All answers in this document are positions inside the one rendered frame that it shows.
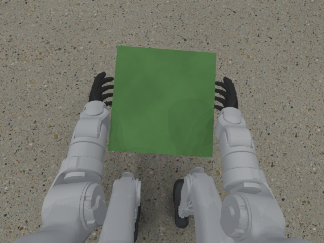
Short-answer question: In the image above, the right robot hand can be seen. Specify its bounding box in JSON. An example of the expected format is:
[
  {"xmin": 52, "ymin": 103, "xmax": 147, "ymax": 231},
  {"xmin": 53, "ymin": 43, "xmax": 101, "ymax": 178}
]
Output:
[{"xmin": 214, "ymin": 77, "xmax": 238, "ymax": 111}]

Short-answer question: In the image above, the left robot hand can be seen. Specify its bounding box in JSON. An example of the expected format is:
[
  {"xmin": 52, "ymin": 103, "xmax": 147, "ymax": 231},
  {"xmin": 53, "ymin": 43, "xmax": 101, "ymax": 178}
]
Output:
[{"xmin": 88, "ymin": 72, "xmax": 114, "ymax": 106}]

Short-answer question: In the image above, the carton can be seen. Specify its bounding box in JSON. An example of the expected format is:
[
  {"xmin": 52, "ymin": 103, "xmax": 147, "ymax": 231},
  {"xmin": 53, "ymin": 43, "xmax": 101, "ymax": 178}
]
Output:
[{"xmin": 108, "ymin": 45, "xmax": 216, "ymax": 157}]

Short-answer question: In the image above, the left robot upper arm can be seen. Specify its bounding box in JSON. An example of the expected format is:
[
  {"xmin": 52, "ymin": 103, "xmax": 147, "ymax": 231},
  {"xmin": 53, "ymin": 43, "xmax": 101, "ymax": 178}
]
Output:
[{"xmin": 13, "ymin": 181, "xmax": 107, "ymax": 243}]

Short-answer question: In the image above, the robot right thigh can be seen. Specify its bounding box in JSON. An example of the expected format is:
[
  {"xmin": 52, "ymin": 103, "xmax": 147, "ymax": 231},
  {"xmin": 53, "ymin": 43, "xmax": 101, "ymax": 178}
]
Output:
[{"xmin": 183, "ymin": 173, "xmax": 235, "ymax": 243}]

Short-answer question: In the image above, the robot right foot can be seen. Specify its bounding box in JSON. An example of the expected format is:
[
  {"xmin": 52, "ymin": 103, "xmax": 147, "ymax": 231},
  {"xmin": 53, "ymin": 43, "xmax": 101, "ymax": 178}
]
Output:
[{"xmin": 173, "ymin": 179, "xmax": 189, "ymax": 229}]

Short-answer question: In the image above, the right robot forearm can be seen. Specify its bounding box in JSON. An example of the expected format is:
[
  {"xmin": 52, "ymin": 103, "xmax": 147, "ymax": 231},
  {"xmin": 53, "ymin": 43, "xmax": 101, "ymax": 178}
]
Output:
[{"xmin": 215, "ymin": 107, "xmax": 285, "ymax": 219}]

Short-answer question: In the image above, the right robot upper arm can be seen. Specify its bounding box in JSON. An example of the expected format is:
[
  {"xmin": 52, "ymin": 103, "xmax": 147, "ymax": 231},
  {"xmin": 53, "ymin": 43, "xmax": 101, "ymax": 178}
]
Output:
[{"xmin": 220, "ymin": 192, "xmax": 312, "ymax": 243}]

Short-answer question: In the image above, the left robot forearm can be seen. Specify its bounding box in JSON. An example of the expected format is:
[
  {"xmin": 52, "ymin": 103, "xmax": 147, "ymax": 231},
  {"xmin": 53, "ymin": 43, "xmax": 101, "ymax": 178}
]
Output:
[{"xmin": 41, "ymin": 101, "xmax": 111, "ymax": 223}]

